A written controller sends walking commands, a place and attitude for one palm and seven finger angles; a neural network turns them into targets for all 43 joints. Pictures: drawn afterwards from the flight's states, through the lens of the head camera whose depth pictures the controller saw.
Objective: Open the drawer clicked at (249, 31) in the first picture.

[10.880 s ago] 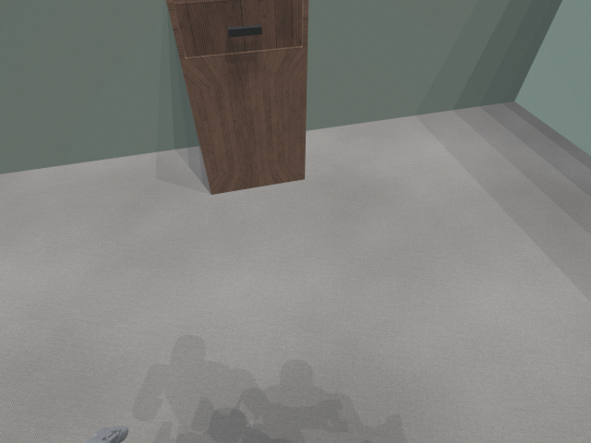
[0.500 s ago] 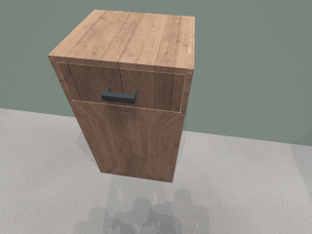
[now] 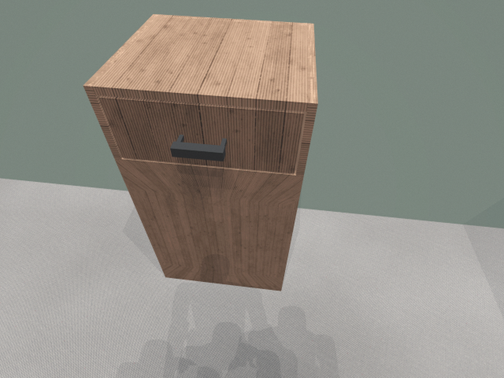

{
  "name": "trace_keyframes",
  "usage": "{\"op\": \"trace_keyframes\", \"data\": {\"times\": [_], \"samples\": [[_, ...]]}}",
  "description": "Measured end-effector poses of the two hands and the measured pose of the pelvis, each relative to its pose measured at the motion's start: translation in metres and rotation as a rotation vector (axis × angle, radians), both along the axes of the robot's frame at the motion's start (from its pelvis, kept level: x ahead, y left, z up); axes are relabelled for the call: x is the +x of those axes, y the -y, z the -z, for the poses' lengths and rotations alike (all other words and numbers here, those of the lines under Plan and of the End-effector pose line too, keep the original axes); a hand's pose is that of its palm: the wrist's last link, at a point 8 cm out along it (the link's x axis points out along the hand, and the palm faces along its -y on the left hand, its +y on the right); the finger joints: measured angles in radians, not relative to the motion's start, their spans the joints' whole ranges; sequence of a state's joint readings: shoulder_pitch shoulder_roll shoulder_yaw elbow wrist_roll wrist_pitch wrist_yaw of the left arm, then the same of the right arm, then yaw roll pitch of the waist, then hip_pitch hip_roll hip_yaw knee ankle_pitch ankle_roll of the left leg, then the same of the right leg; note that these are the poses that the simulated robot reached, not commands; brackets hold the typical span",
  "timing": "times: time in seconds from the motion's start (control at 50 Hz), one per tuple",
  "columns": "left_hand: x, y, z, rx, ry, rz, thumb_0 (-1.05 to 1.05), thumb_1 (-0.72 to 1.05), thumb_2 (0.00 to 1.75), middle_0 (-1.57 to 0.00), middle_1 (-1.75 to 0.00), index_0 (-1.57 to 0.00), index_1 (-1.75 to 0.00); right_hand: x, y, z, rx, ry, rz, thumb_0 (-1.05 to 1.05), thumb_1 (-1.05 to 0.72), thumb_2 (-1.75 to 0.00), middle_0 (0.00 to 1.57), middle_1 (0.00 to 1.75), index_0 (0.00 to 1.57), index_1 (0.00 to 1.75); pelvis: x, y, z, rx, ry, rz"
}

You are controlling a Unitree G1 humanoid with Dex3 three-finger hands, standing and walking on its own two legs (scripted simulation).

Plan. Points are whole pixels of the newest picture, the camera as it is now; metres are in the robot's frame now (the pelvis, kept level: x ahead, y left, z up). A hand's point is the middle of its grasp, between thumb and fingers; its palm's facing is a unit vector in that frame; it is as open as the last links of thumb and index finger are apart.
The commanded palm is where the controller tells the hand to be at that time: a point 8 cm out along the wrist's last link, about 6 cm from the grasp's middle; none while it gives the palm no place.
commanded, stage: look again from close up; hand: left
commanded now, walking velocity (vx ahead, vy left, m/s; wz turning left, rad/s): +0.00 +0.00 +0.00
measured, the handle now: (200, 145) +0.59 +0.15 +0.02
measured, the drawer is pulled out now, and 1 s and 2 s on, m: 0.00 0.00 0.00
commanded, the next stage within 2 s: shuffle to correct the standing spot in 0.36 s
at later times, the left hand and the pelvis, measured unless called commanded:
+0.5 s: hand out of the picture -0.03 +0.19 -0.17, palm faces +0.02 -0.99 -0.15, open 7.4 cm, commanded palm none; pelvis +0.00 +0.04 +0.01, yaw -1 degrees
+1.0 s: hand out of the picture +0.06 +0.13 -0.16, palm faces +0.00 -0.99 -0.17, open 7.4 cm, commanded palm none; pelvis +0.08 -0.03 +0.01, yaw -3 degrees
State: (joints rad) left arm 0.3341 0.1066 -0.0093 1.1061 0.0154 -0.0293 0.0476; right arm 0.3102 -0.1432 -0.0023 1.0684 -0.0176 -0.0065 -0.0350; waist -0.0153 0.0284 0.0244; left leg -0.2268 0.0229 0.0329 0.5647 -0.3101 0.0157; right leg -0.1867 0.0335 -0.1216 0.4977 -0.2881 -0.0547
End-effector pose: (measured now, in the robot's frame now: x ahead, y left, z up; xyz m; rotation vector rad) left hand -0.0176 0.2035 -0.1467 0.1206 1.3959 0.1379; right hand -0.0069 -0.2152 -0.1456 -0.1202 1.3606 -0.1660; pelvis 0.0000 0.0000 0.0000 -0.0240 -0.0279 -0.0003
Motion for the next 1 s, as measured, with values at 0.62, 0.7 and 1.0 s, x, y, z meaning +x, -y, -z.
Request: {"op": "trace_keyframes", "data": {"times": [0.62,0.7,1.0], "samples": [[-0.011,-0.024,-0.001,-0.042,-0.099,0.019,0.0,0.91,0.9,-0.2,-0.3,-0.2,-0.3,-0.017,-0.037,-0.004,0.011,-0.07,0.01,0.0,-0.9,-0.9,0.2,0.3,0.2,0.3,0.007,-0.03,-0.003,0.038,-0.029,0.037],[0.01,-0.017,-0.003,-0.035,-0.103,0.052,0.01,0.91,0.9,-0.2,-0.3,-0.2,-0.3,-0.012,-0.024,-0.002,0.004,-0.059,0.048,0.0,-0.9,-0.9,0.2,0.3,0.2,0.3,0.017,-0.02,-0.002,0.042,-0.038,0.057],[0.072,0.025,-0.012,0.005,-0.026,0.017,0.01,0.91,0.9,-0.2,-0.3,-0.2,-0.3,0.082,0.033,-0.004,0.006,-0.016,0.024,0.01,-0.91,-0.9,0.2,0.3,0.2,0.3,0.078,0.027,-0.006,0.034,-0.043,0.044]]}}
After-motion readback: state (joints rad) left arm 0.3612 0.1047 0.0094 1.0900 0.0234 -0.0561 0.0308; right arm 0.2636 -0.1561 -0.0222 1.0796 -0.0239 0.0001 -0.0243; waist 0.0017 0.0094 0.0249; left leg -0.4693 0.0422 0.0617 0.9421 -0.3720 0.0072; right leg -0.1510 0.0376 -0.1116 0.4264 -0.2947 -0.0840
